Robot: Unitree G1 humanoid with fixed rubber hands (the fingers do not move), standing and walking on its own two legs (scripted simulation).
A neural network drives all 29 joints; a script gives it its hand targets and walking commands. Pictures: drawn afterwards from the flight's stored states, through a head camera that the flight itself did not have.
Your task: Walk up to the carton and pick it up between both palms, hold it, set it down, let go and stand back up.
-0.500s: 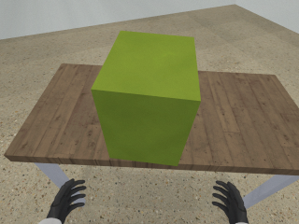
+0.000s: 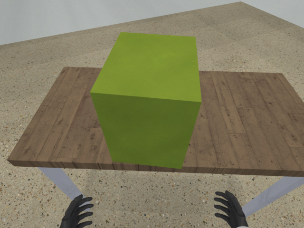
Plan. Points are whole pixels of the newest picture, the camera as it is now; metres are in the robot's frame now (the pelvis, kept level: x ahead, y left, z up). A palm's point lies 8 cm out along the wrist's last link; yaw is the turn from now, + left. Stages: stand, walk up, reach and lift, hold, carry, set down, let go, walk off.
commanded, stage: set down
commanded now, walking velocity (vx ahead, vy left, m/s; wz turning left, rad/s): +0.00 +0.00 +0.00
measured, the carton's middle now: (151, 102) +0.44 +0.02 +0.09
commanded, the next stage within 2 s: let go in 0.06 s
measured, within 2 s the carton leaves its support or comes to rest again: neither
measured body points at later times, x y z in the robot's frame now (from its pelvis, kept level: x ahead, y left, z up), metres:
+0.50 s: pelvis +0.01 +0.00 +0.00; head +0.02 +0.00 +0.45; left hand +0.16 +0.23 -0.08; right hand +0.17 -0.21 -0.10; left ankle -0.02 +0.10 -0.74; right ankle +0.02 -0.14 -0.74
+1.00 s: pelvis +0.02 -0.01 +0.00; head +0.02 -0.01 +0.45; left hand +0.14 +0.26 -0.10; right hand +0.13 -0.29 -0.12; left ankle -0.02 +0.10 -0.74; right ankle +0.02 -0.14 -0.74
